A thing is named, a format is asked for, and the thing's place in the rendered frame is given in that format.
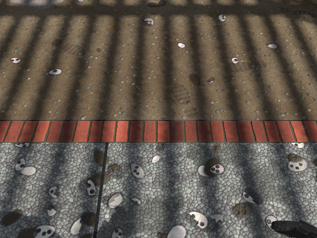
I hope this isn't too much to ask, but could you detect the robot right hand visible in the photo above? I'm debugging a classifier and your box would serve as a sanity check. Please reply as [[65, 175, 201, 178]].
[[271, 220, 317, 238]]

